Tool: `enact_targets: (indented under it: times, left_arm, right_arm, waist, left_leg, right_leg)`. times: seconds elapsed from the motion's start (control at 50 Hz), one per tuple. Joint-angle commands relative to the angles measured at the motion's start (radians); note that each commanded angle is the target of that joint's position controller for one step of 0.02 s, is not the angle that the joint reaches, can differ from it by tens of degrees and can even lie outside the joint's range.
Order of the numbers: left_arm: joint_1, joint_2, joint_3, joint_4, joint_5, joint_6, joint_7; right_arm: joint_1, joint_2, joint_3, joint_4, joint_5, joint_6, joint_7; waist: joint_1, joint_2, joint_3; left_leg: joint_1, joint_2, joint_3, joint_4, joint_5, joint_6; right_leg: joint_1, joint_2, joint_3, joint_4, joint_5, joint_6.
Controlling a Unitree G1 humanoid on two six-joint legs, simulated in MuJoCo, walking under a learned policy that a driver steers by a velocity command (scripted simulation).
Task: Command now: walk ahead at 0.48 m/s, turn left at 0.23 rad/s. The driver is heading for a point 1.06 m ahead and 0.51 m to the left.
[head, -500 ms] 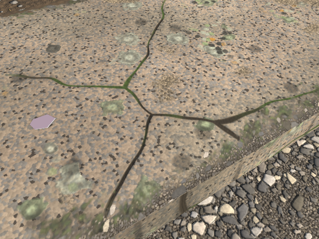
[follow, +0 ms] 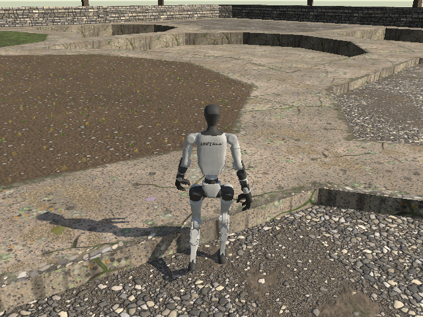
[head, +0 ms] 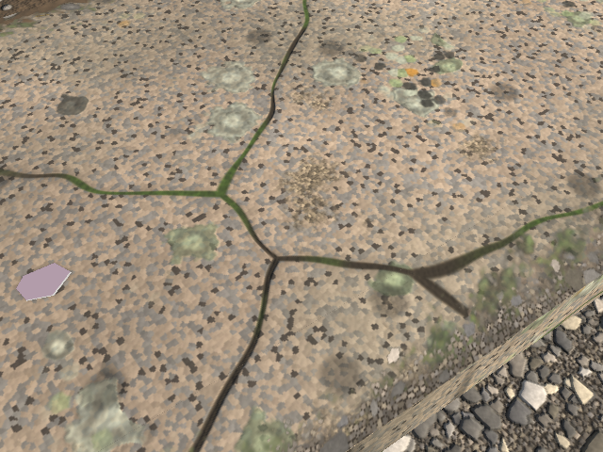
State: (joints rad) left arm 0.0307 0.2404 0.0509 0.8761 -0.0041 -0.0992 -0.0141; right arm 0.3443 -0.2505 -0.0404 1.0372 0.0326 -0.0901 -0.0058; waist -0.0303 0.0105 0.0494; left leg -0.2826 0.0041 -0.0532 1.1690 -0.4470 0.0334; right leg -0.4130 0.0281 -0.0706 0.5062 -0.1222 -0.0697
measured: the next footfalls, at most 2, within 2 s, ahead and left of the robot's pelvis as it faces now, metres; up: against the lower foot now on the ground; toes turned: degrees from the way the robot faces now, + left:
left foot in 0.50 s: +0.43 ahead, +0.17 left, +0.19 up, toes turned +18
right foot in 1.00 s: +0.83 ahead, +0.19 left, +0.19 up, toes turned +33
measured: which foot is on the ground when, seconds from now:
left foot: up 0.00-0.48, down 0.50-1.00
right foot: down 0.00-0.50, up 0.52-0.98, down 1.00-1.00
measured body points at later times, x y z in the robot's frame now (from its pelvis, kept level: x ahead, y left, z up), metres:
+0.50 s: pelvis +0.27 +0.06 +0.02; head +0.32 +0.06 +0.47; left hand +0.11 +0.26 -0.11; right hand +0.57 -0.01 -0.04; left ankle +0.39 +0.16 -0.54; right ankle +0.10 -0.09 -0.71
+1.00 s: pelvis +0.62 +0.20 +0.17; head +0.63 +0.22 +0.62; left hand +0.76 +0.51 +0.13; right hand +0.70 -0.05 +0.05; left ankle +0.40 +0.16 -0.53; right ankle +0.79 +0.17 -0.54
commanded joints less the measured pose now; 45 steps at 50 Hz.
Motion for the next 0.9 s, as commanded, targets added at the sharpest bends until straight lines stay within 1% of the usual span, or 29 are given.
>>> enact_targets:
  times: [0.02,0.08,0.1,0.12,0.16,0.2,0.28,0.32,0.36,0.4,0.42,0.44,0.46,0.5,0.52,0.54,0.56,0.58,0.6,0.62,0.64,0.66,0.68,0.7,0.72,0.74,0.82,0.88,0.9]
  left_arm:
    - [0.067,0.081,0.014,-0.002,0.009,-0.02,0.0]
    - [0.091,0.079,0.012,0.05,0.024,-0.025,-0.006]
    - [0.168,0.085,0.007,0.076,0.043,-0.026,-0.001]
    - [0.235,0.083,0.012,0.102,0.055,-0.027,-0.002]
    - [0.307,0.066,0.008,0.123,0.059,-0.023,-0.014]
    - [0.372,0.052,-0.005,0.145,0.056,-0.021,-0.013]
    - [0.507,0.079,-0.017,0.204,0.067,-0.038,0.007]
    - [0.518,0.076,-0.03,0.218,0.057,-0.046,0.006]
    - [0.518,0.049,-0.047,0.237,0.043,-0.029,0.017]
    - [0.492,0.077,-0.046,0.219,0.016,-0.007,0.052]
    - [0.499,0.08,-0.05,0.213,-0.01,0.002,0.064]
    - [0.471,0.094,-0.054,0.164,-0.017,0.008,0.062]
    - [0.477,0.173,-0.034,0.139,-0.022,0.01,0.065]
    - [0.428,0.271,0.009,0.073,-0.029,0.032,0.034]
    - [0.369,0.252,0.011,-0.025,-0.037,0.015,0.011]
    - [0.278,0.149,0.008,-0.087,0.004,-0.007,-0.042]
    - [0.275,0.108,0.008,-0.134,0.038,-0.015,-0.061]
    - [0.255,0.057,-0.004,-0.159,0.035,-0.008,-0.056]
    - [0.257,0.012,-0.023,-0.099,0.075,-0.012,-0.068]
    - [0.266,-0.017,-0.042,-0.121,0.098,-0.012,-0.061]
    - [0.256,-0.05,-0.064,-0.164,0.101,-0.011,-0.05]
    - [0.225,-0.044,-0.073,-0.185,0.079,-0.007,-0.045]
    - [0.223,0.006,-0.07,-0.194,0.071,0.013,-0.033]
    - [0.199,0.04,-0.065,-0.188,0.052,0.022,-0.021]
    - [0.168,0.075,-0.057,-0.209,0.042,0.019,-0.015]
    - [0.146,0.07,-0.054,-0.23,0.046,0.006,-0.015]
    - [-0.07,0.044,-0.068,-0.291,0.038,-0.017,-0.025]
    - [-0.219,0.0,-0.075,-0.357,0.057,0.029,-0.038]
    - [-0.233,0.009,-0.068,-0.361,0.055,0.04,-0.039]
  right_arm:
    - [-0.038,-0.107,-0.033,-0.075,0.002,-0.006,-0.02]
    - [0.023,-0.039,-0.03,-0.067,0.004,0.035,-0.025]
    - [0.011,-0.009,-0.012,-0.088,-0.103,0.059,0.009]
    - [0.029,0.033,-0.011,-0.08,-0.103,0.081,0.008]
    - [-0.068,0.05,-0.01,-0.128,-0.077,0.106,-0.007]
    - [-0.232,0.061,0.001,-0.23,-0.061,0.098,-0.03]
    - [-0.424,0.103,0.031,-0.359,-0.055,0.082,-0.045]
    - [-0.518,0.116,0.047,-0.436,-0.06,0.089,-0.045]
    - [-0.602,0.171,0.084,-0.526,-0.061,0.101,-0.026]
    - [-0.557,0.153,0.097,-0.559,-0.062,0.12,0.003]
    - [-0.576,0.177,0.107,-0.557,-0.052,0.12,0.008]
    - [-0.492,0.154,0.1,-0.516,-0.043,0.119,0.014]
    - [-0.393,0.128,0.089,-0.482,-0.047,0.123,0.018]
    - [-0.091,0.03,0.045,-0.399,-0.04,0.105,0.027]
    - [-0.003,-0.098,-0.006,-0.373,-0.033,0.101,0.017]
    - [0.017,-0.247,-0.057,-0.329,-0.037,0.123,0.001]
    - [-0.061,-0.262,-0.078,-0.344,-0.053,0.13,-0.007]
    - [-0.086,-0.198,-0.064,-0.303,-0.056,0.121,-0.001]
    - [0.094,-0.081,-0.008,-0.191,-0.105,0.032,0.048]
    - [0.084,-0.06,-0.015,-0.112,-0.096,-0.001,0.066]
    - [-0.022,-0.016,0.006,-0.117,-0.1,-0.011,0.077]
    - [-0.065,0.01,0.019,-0.092,-0.107,-0.01,0.087]
    - [-0.069,0.008,0.026,-0.06,-0.14,-0.009,0.107]
    - [-0.136,-0.012,0.019,-0.082,-0.128,-0.021,0.124]
    - [-0.189,-0.031,0.017,-0.11,-0.13,-0.033,0.124]
    - [-0.14,-0.028,0.023,-0.116,-0.123,-0.057,0.108]
    - [0.108,-0.071,0.012,-0.099,-0.115,-0.087,0.067]
    - [0.151,-0.067,0.001,-0.134,-0.064,-0.081,0.1]
    - [0.18,-0.102,-0.011,-0.129,-0.055,-0.076,0.109]
  waist:
    - [0.033,-0.052,-0.101]
    - [-0.009,-0.083,-0.066]
    - [-0.027,-0.001,-0.012]
    - [-0.019,-0.086,-0.033]
    - [0.015,-0.138,-0.021]
    - [0.028,-0.086,0.029]
    - [0.056,-0.004,0.055]
    - [0.056,-0.01,0.097]
    - [0.03,-0.031,0.106]
    - [0.006,-0.038,0.062]
    - [0.016,-0.05,0.035]
    - [-0.007,-0.027,-0.033]
    - [-0.048,-0.118,-0.15]
    - [-0.169,-0.289,-0.38]
    - [-0.213,-0.17,-0.438]
    - [-0.159,0.126,-0.459]
    - [-0.107,0.094,-0.441]
    - [-0.049,0.009,-0.301]
    - [-0.103,-0.01,-0.008]
    - [-0.031,0.027,-0.004]
    - [0.057,-0.008,-0.057]
    - [0.101,-0.012,-0.058]
    - [0.13,-0.068,-0.076]
    - [0.165,-0.084,-0.065]
    - [0.176,-0.045,-0.094]
    - [0.175,0.027,-0.104]
    - [0.01,0.051,-0.115]
    - [-0.014,0.104,-0.056]
    - [-0.008,0.11,-0.03]
  left_leg:
    - [-0.322,0.125,-0.042,0.109,0.12,0.012]
    - [-0.29,0.125,-0.045,0.196,0.16,0.006]
    - [-0.256,0.097,0.015,0.156,0.226,0.002]
    - [-0.305,0.057,0.076,0.358,0.188,0.008]
    - [-0.62,0.037,0.071,0.764,0.08,0.03]
    - [-0.928,0.04,-0.008,0.937,0.022,0.062]
    - [-1.307,0.005,-0.05,1.141,-0.101,0.094]
    - [-1.342,0.006,0.0,1.063,-0.138,0.097]
    - [-1.213,0.036,0.108,0.853,-0.108,0.098]
    - [-0.918,0.077,0.192,0.555,-0.073,0.109]
    - [-0.763,0.071,0.221,0.422,-0.099,0.136]
    - [-0.555,0.002,0.33,0.331,-0.104,0.151]
    - [-0.428,-0.06,0.367,0.29,-0.096,0.153]
    - [-0.121,-0.168,0.236,0.03,-0.092,0.198]
    - [0.146,-0.028,-0.239,-0.174,-0.215,0.269]
    - [0.248,0.155,-0.842,-0.658,-0.178,0.325]
    - [0.26,0.194,-0.985,-0.768,-0.144,0.292]
    - [0.125,0.187,-0.876,-0.739,-0.214,0.261]
    - [-0.101,0.099,-0.634,-0.651,-0.267,0.157]
    - [-0.124,0.067,-0.549,-0.628,-0.161,0.173]
    - [-0.171,0.068,-0.53,-0.619,-0.078,0.175]
    - [-0.198,0.073,-0.525,-0.658,0.0,0.173]
    - [-0.173,0.068,-0.456,-0.662,0.081,0.148]
    - [-0.251,0.018,-0.315,-0.7,0.04,0.077]
    - [-0.363,-0.019,-0.235,-0.728,0.065,0.076]
    - [-0.38,-0.061,-0.167,-0.739,0.169,0.048]
    - [-0.161,-0.086,-0.144,-0.778,0.475,0.056]
    - [-0.004,0.009,-0.246,-0.857,0.6,0.152]
    - [0.063,0.04,-0.266,-0.843,0.697,0.154]
  right_leg:
    - [0.284,-0.292,0.318,-0.328,-0.029,-0.148]
    - [0.158,-0.272,0.189,-0.385,0.032,-0.156]
    - [0.046,-0.258,0.118,-0.38,0.115,-0.136]
    - [0.068,-0.278,0.112,-0.368,0.089,-0.166]
    - [0.166,-0.322,0.177,-0.349,-0.181,-0.177]
    - [0.276,-0.366,0.216,-0.355,-0.376,-0.146]
    - [0.496,-0.43,0.19,-0.33,-0.325,-0.099]
    - [0.462,-0.401,0.109,-0.368,-0.327,-0.067]
    - [0.317,-0.31,-0.004,-0.447,-0.284,-0.038]
    - [0.249,-0.283,-0.119,-0.561,0.07,-0.066]
    - [0.277,-0.284,-0.156,-0.567,0.398,-0.067]
    - [0.265,-0.272,-0.227,-0.463,0.975,-0.078]
    - [0.355,-0.31,-0.212,-0.311,1.463,-0.087]
    - [0.471,-0.326,-0.201,0.169,1.811,-0.076]
    - [0.111,-0.232,-0.163,0.583,1.371,-0.005]
    - [-0.167,0.016,-0.033,0.979,-0.026,0.076]
    - [-0.33,-0.002,0.175,1.227,-0.039,0.046]
    - [-0.4,-0.037,0.168,1.268,0.008,0.025]
    - [-0.557,-0.001,0.415,1.343,0.151,-0.032]
    - [-0.596,0.017,0.37,1.407,0.127,-0.079]
    - [-0.632,0.013,0.38,1.463,0.124,-0.103]
    - [-0.702,0.025,0.373,1.555,0.104,-0.12]
    - [-0.771,0.023,0.367,1.504,0.158,-0.112]
    - [-0.714,-0.016,0.286,1.373,0.159,-0.121]
    - [-0.593,-0.05,0.204,1.29,0.151,-0.094]
    - [-0.513,-0.052,0.136,1.263,0.125,-0.067]
    - [-0.404,-0.04,0.066,0.786,0.081,0.065]
    - [-0.257,-0.025,0.048,0.277,0.086,0.126]
    - [-0.234,-0.01,0.045,0.177,0.105,0.128]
